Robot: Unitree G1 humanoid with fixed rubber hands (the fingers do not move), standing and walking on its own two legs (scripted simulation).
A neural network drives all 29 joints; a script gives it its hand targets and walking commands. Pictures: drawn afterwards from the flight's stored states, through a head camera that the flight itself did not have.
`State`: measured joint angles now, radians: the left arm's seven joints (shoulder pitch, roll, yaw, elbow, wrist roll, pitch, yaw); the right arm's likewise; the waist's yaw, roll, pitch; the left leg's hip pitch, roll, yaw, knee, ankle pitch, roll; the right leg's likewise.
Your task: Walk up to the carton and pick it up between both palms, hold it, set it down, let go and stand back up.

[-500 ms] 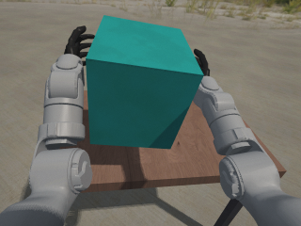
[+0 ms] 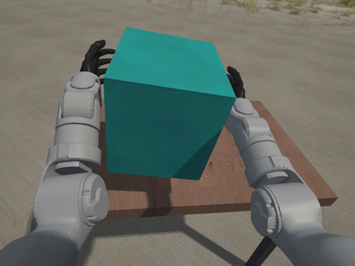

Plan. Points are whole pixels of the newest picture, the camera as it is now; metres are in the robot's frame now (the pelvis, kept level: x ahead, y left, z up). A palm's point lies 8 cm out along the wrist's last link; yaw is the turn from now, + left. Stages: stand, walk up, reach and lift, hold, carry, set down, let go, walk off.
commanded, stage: set down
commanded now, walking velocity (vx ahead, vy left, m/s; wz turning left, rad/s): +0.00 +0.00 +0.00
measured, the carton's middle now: (163, 104) +0.44 +0.00 +0.20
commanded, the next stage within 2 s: none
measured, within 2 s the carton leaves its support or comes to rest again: rests again in 1.64 s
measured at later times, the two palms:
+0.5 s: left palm (107, 89) +0.44 +0.13 +0.24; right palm (239, 115) +0.39 -0.18 +0.20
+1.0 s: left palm (112, 98) +0.46 +0.12 +0.21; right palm (237, 124) +0.39 -0.18 +0.17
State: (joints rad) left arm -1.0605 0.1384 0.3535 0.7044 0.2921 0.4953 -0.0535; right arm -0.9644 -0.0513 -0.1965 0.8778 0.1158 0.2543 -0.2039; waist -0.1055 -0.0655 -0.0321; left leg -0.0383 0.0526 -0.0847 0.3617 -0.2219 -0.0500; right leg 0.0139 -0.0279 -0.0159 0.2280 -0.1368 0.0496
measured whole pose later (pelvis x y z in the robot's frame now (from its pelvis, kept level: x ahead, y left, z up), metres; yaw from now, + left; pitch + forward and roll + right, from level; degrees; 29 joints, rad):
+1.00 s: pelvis +0.01 +0.01 +0.00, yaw -2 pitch -2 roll -1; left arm -1.03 0.12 0.37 0.92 0.28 0.27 -0.06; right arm -0.83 0.04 -0.36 0.81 -0.08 0.15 -0.18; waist -0.12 -0.05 -0.02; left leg -0.08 0.04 -0.05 0.34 -0.22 -0.04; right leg -0.05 -0.04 0.01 0.22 -0.13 0.07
